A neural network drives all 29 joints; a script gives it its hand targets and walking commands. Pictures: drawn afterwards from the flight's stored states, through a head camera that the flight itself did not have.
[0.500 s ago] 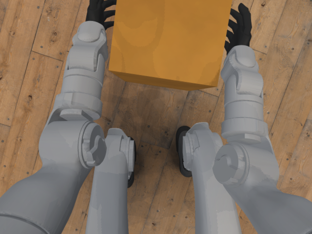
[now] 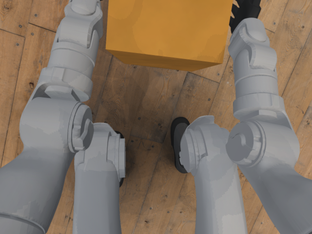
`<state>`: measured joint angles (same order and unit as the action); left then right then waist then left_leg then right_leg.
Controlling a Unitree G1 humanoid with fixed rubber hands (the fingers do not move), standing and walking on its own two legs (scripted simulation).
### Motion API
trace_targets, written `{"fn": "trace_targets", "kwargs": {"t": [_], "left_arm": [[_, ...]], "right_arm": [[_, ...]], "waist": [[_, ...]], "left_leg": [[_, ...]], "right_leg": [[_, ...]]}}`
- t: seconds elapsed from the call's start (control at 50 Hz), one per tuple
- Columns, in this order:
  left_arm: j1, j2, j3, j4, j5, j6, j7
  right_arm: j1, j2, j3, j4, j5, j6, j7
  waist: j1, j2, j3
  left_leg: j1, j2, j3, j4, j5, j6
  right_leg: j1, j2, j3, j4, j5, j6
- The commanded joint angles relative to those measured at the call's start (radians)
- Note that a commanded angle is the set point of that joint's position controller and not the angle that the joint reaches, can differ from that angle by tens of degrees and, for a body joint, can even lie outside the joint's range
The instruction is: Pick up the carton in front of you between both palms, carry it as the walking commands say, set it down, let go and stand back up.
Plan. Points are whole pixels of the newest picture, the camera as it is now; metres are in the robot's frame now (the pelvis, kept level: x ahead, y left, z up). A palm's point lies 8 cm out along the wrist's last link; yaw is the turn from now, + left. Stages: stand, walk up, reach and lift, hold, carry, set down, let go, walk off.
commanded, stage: set down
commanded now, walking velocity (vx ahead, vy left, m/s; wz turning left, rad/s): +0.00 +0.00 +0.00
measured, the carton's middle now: (165, 19) +0.53 -0.04 -0.23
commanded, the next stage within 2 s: none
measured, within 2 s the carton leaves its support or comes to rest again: rests again in 0.96 s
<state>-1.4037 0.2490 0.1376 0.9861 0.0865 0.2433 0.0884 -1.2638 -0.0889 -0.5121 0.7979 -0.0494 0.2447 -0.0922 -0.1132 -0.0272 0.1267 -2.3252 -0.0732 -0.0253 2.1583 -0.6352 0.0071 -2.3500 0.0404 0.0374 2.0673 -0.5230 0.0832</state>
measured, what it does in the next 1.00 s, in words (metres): stands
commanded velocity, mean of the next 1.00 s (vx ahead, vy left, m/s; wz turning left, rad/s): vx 0.00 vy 0.00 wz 0.00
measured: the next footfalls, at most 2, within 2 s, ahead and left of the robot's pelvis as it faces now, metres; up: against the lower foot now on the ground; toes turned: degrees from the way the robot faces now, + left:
none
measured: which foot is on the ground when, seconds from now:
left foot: down 0.00-1.00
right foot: down 0.00-1.00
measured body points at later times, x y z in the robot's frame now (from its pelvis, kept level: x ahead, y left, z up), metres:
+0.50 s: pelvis -0.01 +0.00 -0.01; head +0.35 +0.02 +0.25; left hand +0.56 +0.11 -0.19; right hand +0.52 -0.20 -0.17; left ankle +0.08 +0.11 -0.35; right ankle +0.12 -0.14 -0.35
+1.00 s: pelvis -0.01 +0.00 -0.01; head +0.36 +0.03 +0.23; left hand +0.55 +0.11 -0.21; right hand +0.51 -0.21 -0.19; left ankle +0.08 +0.11 -0.35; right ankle +0.12 -0.14 -0.35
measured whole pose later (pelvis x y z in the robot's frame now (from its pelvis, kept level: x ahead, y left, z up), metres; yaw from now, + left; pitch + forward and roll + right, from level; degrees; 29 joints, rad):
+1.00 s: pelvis -0.01 +0.00 -0.01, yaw +0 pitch +37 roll -4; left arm -1.50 0.29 0.17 1.13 0.15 0.12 0.00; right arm -1.38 -0.21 -0.51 1.07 -0.04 0.10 -0.04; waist -0.09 -0.05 0.35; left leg -2.24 -0.07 -0.04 2.24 -0.64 -0.01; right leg -2.27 0.06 0.03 2.14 -0.52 0.09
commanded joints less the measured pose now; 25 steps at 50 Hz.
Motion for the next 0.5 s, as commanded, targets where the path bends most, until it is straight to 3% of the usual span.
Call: {"fn": "trace_targets", "kwargs": {"t": [0.0,0.22,0.48], "left_arm": [[-0.470,-0.944,-0.302,-0.125,-0.097,-0.057,-0.238],[-0.523,-0.832,-0.245,-0.051,-0.087,-0.088,-0.239],[-0.458,-0.725,-0.165,0.053,-0.033,-0.090,-0.257]], "right_arm": [[-0.519,0.901,0.424,-0.052,0.109,-0.020,0.274],[-0.551,0.834,0.360,0.027,0.084,-0.049,0.255],[-0.537,0.752,0.285,0.123,0.047,-0.064,0.255]], "waist": [[0.018,0.204,-1.115],[0.022,0.172,-0.944],[0.051,0.135,-0.724]], "left_leg": [[0.672,-0.058,0.036,-0.203,0.508,-0.015],[0.529,-0.057,0.038,-0.193,0.344,0.003],[0.427,-0.049,0.025,-0.181,0.276,0.018]], "right_leg": [[0.540,0.074,-0.144,-0.055,0.422,-0.020],[0.531,0.072,-0.133,-0.039,0.319,-0.027],[0.486,0.079,-0.113,-0.027,0.253,-0.035]]}}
